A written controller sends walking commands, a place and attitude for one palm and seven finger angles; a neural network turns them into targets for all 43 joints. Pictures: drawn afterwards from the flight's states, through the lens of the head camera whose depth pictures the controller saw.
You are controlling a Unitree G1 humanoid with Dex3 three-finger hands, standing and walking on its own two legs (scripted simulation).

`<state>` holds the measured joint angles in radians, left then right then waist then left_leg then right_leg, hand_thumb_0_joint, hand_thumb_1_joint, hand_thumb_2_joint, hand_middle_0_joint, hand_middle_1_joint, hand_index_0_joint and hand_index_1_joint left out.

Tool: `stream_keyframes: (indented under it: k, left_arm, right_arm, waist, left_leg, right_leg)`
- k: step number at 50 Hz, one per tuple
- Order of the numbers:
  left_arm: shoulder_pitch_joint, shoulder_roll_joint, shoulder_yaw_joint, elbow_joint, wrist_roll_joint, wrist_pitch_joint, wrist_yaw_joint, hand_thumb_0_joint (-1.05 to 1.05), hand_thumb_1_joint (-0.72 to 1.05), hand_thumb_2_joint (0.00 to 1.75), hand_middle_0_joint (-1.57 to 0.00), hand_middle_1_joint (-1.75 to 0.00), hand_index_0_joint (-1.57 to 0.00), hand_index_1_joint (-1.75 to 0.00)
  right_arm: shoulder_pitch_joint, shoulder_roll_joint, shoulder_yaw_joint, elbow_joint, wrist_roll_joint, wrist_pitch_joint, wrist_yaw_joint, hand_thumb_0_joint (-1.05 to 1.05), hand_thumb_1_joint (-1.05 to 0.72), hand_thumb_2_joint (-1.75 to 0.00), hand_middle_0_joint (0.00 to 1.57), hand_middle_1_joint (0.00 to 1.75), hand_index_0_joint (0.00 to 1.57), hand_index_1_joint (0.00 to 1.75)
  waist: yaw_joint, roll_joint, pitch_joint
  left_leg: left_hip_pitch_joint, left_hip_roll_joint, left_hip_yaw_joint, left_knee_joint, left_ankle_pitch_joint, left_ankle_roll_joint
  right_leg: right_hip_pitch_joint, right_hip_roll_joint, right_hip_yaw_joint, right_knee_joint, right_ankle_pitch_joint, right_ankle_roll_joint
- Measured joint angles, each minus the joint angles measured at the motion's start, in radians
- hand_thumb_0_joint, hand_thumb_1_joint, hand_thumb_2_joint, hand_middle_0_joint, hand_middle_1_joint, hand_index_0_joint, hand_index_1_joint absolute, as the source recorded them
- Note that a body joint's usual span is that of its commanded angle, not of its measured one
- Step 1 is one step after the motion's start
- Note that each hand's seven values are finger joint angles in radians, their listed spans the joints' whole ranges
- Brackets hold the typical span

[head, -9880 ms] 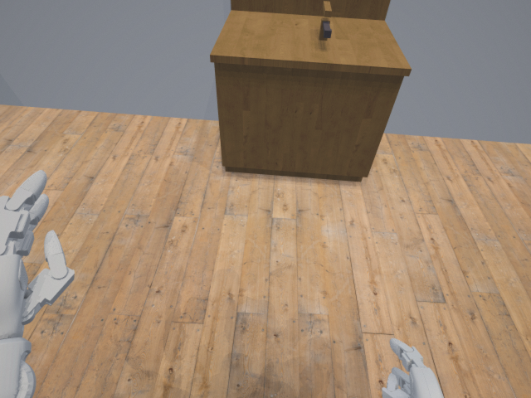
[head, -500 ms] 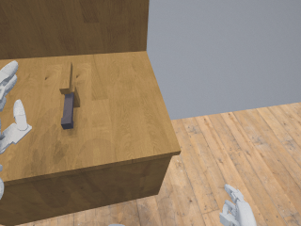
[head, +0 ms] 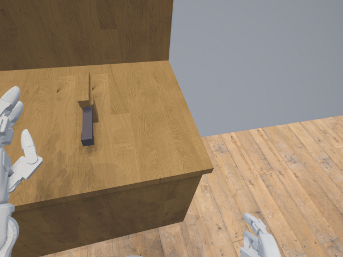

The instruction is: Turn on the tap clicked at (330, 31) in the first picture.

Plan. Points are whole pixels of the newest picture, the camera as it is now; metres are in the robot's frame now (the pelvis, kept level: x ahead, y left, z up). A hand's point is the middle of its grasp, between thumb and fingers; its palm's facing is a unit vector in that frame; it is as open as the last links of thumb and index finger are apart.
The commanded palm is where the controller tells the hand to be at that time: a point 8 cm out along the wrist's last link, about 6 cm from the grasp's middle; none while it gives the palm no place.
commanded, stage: look again from close up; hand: left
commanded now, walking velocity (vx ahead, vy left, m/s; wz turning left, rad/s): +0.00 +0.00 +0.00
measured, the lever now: (87, 139) +0.38 +0.27 +0.01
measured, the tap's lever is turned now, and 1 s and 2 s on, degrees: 0 0 0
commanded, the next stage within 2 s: come to a stop and stand still in 0.40 s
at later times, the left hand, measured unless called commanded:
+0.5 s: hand (59, 150) +0.25 +0.23 +0.16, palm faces +0.38 -0.85 -0.37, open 7.4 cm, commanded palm +0.19 +0.27 +0.18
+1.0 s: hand (62, 130) +0.28 +0.24 +0.18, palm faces +0.37 -0.82 -0.44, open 7.4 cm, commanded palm +0.19 +0.26 +0.18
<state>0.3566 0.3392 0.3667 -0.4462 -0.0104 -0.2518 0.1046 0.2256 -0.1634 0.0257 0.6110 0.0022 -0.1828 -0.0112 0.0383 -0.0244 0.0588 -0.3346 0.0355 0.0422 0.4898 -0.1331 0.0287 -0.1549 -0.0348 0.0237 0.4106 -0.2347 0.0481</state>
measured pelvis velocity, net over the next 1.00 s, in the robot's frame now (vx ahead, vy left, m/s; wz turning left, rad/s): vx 0.02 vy -0.01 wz -0.04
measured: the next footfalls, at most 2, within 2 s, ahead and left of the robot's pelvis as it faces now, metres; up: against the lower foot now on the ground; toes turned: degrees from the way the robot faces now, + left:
none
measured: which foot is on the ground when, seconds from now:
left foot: down 0.00-1.00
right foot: down 0.00-1.00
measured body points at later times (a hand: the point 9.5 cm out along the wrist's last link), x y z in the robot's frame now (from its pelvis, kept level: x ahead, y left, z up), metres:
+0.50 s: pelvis +0.03 -0.01 +0.00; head +0.05 +0.01 +0.45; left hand +0.22 +0.28 +0.18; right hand +0.21 -0.24 -0.07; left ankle +0.08 +0.10 -0.74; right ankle +0.00 -0.17 -0.74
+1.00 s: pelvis +0.02 -0.01 -0.01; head +0.07 -0.01 +0.44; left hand +0.25 +0.28 +0.20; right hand +0.21 -0.24 -0.08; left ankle +0.08 +0.10 -0.74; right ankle +0.00 -0.17 -0.74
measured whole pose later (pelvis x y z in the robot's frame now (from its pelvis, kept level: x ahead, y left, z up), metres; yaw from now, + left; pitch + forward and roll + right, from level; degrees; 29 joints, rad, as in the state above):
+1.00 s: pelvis +0.02 -0.01 -0.01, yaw -3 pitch -1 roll +0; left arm 0.28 0.41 0.44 -0.44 -0.03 -0.19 0.07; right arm 0.16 -0.21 -0.02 0.54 0.03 -0.12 0.04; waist 0.02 -0.01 0.12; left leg -0.33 0.04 0.09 0.54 -0.19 0.02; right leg -0.20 -0.05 0.04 0.53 -0.32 0.05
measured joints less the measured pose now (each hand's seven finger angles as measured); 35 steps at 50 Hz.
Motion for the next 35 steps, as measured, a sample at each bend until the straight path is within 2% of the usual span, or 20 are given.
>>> stream_keyframes:
  k: [4, 8, 18, 35]
  left_arm:
    - [0.011, -0.003, -0.02, 0.007, 0.005, 0.015, -0.007, 0.01, 0.89, 0.9, -0.21, -0.3, -0.2, -0.3]
    - [0.024, 0.014, -0.011, 0.001, 0.001, 0.025, -0.01, 0.01, 0.89, 0.9, -0.21, -0.3, -0.21, -0.3]
    - [0.043, 0.016, 0.0, -0.029, -0.007, 0.038, -0.003, 0.01, 0.89, 0.9, -0.21, -0.3, -0.21, -0.3]
    - [0.076, 0.024, -0.007, -0.039, -0.022, 0.064, 0.003, 0.01, 0.89, 0.9, -0.21, -0.3, -0.21, -0.3]
  right_arm:
    - [-0.022, 0.003, 0.002, -0.008, -0.001, 0.006, -0.002, 0.02, -0.9, -0.89, 0.21, 0.3, 0.2, 0.3]
    - [-0.035, 0.001, 0.0, -0.022, 0.0, 0.013, -0.006, 0.02, -0.9, -0.89, 0.21, 0.3, 0.2, 0.3]
    - [-0.036, -0.021, -0.019, -0.023, 0.006, 0.033, -0.011, 0.02, -0.9, -0.89, 0.21, 0.3, 0.2, 0.3]
    - [-0.032, -0.025, -0.027, -0.031, 0.015, 0.078, -0.024, 0.02, -0.91, -0.89, 0.21, 0.3, 0.2, 0.3]
  waist:
    - [-0.008, 0.002, 0.001]
    - [-0.014, 0.002, 0.006]
    - [-0.012, 0.003, 0.01]
    - [-0.027, 0.014, -0.003]
  left_leg:
    - [0.004, -0.002, 0.001, -0.009, 0.003, 0.001]
    - [0.006, -0.001, -0.001, -0.012, 0.002, -0.001]
    - [0.015, 0.003, -0.004, -0.01, -0.015, -0.01]
    - [0.029, 0.007, -0.007, -0.004, -0.043, -0.022]
  right_leg:
    - [0.004, -0.002, 0.001, -0.01, 0.004, 0.002]
    - [0.009, -0.001, -0.001, -0.019, 0.006, 0.008]
    - [0.021, 0.003, -0.004, -0.023, -0.006, 0.014]
    - [0.036, 0.006, -0.007, -0.016, -0.035, 0.004]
